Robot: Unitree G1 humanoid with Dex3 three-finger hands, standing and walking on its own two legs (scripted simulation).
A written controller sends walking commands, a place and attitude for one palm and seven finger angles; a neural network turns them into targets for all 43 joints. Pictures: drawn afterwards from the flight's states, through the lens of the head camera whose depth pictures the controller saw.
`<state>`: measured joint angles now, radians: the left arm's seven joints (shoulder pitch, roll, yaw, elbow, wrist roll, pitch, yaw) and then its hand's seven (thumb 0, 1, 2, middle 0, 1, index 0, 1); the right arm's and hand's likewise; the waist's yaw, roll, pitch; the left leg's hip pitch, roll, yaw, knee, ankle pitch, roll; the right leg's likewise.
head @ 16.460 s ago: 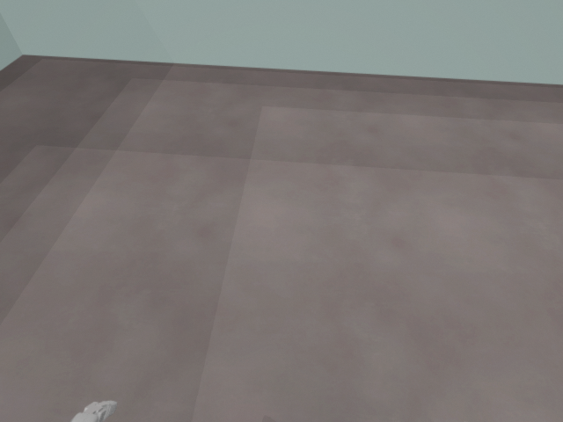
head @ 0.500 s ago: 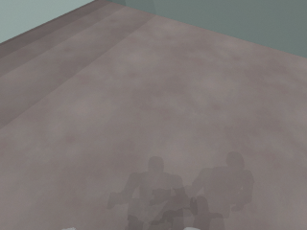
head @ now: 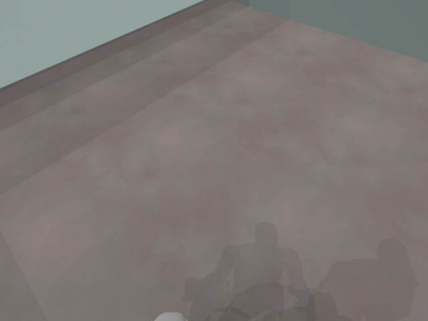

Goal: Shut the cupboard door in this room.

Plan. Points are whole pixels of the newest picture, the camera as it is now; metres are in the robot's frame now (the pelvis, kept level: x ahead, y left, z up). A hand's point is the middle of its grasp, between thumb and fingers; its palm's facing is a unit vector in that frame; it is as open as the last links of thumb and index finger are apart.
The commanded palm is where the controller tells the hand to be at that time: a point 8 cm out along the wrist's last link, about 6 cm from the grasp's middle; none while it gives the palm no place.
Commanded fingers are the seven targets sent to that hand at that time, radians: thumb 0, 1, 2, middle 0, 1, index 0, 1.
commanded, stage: turn or walk to find it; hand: left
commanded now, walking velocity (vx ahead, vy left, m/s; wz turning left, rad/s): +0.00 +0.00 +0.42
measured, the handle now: out of the picture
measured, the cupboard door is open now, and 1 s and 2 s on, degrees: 87 87 87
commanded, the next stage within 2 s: none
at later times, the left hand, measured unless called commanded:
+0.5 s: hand out of the picture +0.03 +0.27 -0.16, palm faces +0.23 -0.94 -0.24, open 7.4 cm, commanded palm none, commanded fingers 0.00 0.90 0.90 -0.20 -0.30 -0.20 -0.30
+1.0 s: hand out of the picture -0.06 +0.18 -0.15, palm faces +0.45 -0.85 -0.27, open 7.4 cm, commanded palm none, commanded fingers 0.00 0.90 0.90 -0.20 -0.30 -0.20 -0.30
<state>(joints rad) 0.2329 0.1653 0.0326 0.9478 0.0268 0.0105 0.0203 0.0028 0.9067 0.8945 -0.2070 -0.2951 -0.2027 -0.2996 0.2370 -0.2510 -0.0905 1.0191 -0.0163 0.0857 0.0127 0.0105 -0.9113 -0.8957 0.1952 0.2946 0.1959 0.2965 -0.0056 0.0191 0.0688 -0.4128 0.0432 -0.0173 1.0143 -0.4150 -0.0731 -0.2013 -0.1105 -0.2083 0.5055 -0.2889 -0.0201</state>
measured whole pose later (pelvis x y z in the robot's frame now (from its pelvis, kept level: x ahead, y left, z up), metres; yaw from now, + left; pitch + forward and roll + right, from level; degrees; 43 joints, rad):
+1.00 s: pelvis -0.02 -0.02 +0.00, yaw +26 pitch -1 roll +3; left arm 0.24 0.16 0.03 0.95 0.03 0.01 0.02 0.00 0.90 0.89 -0.21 -0.30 -0.20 -0.30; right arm 0.24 -0.25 -0.09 1.02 -0.02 0.09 0.01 0.01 -0.91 -0.90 0.20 0.29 0.20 0.30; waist 0.00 0.02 0.07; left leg -0.41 0.04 -0.03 1.03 -0.41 -0.07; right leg -0.21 -0.10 -0.21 0.50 -0.27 -0.04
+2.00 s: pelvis -0.07 -0.05 +0.00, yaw +51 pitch -1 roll +2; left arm 0.22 0.16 0.03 0.95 0.02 0.01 0.02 0.00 0.91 0.89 -0.21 -0.30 -0.20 -0.30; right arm 0.25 -0.25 -0.10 1.02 -0.02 0.09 0.02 0.01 -0.91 -0.90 0.20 0.29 0.20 0.30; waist -0.01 0.02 0.06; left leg -0.43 0.04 -0.03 1.08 -0.39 -0.07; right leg -0.21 -0.10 -0.18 0.50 -0.26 -0.03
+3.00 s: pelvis -0.09 -0.08 +0.00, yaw +77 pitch -1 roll +2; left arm 0.21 0.17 0.03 0.94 0.03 0.01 0.02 0.00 0.90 0.89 -0.21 -0.30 -0.20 -0.30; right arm 0.23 -0.25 -0.09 1.01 -0.02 0.09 0.02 0.01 -0.91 -0.90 0.20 0.29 0.20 0.30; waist -0.01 0.01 0.08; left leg -0.42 0.05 0.00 1.00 -0.42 -0.07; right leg -0.20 -0.13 -0.23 0.52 -0.29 -0.02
